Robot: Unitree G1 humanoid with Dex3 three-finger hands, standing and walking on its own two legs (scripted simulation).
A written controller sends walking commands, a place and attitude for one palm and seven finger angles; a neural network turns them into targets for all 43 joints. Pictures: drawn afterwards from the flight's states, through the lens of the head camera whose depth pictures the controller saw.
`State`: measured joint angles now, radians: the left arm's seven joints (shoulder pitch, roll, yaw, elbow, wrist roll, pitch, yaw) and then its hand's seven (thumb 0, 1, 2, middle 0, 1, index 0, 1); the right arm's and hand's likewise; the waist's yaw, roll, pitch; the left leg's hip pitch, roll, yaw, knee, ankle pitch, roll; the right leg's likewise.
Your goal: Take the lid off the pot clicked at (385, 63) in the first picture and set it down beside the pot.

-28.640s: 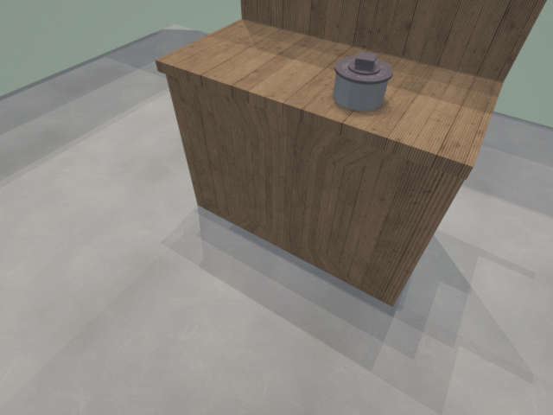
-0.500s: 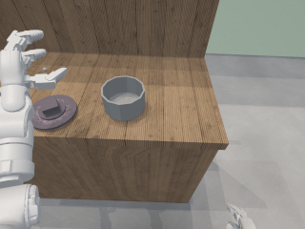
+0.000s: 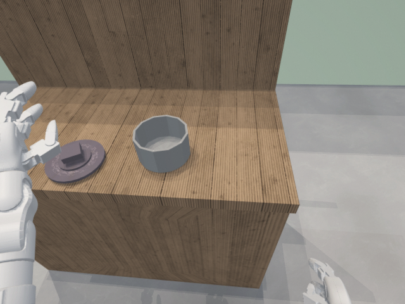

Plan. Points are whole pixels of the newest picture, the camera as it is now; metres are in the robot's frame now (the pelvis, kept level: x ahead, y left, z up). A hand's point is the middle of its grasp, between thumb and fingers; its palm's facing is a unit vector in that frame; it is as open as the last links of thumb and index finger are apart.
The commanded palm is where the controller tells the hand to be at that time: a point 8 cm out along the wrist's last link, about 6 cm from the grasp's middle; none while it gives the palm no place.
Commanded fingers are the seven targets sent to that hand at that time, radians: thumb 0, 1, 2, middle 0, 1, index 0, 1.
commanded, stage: draw the hand back to the body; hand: left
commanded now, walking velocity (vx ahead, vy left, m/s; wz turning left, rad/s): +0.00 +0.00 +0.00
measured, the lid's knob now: (71, 152) +0.47 +0.40 +0.02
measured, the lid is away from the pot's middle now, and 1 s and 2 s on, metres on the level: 0.25 0.25 0.25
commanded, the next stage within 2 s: step back with the hand held close in 0.92 s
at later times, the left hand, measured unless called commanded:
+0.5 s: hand (27, 190) +0.22 +0.27 +0.20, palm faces +0.44 -0.85 -0.30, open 7.4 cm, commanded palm +0.16 +0.30 +0.21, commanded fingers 0.00 0.90 0.90 -0.20 -0.30 -0.20 -0.30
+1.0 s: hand out of the picture +0.14 +0.28 +0.19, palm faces +0.43 -0.84 -0.33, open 7.4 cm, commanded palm +0.09 +0.32 +0.20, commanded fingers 0.00 0.90 0.90 -0.20 -0.30 -0.20 -0.30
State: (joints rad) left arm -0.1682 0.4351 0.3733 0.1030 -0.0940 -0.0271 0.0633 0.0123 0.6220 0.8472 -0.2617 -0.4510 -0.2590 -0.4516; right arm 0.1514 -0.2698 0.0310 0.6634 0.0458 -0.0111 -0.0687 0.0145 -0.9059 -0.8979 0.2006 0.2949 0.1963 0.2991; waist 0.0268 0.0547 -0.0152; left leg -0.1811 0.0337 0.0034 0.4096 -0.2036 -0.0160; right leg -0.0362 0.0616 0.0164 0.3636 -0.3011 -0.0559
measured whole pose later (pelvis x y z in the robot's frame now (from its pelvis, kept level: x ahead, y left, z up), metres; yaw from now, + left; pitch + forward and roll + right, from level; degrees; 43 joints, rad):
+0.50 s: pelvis -0.01 +0.01 +0.00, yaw +0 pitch -4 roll +0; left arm 0.21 0.36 0.34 -0.29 -0.12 -0.07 0.07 0.02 0.89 0.90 -0.21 -0.30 -0.21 -0.31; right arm 0.15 -0.23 0.03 0.67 0.02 -0.06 -0.07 0.02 -0.90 -0.90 0.20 0.30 0.20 0.30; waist 0.06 0.06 0.01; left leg -0.12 0.02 0.01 0.38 -0.18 -0.01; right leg 0.03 0.05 0.02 0.32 -0.27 -0.04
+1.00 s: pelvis -0.03 +0.03 +0.00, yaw +1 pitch -7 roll -1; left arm 0.45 0.34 0.32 -0.51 -0.10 -0.09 0.08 0.02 0.89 0.90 -0.21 -0.30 -0.21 -0.30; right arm 0.16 -0.21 0.04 0.67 -0.01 -0.12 -0.07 0.02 -0.90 -0.90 0.20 0.30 0.20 0.30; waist 0.07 0.06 0.03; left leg -0.13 0.00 0.00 0.40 -0.16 0.02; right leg 0.04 0.03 0.01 0.31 -0.24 -0.01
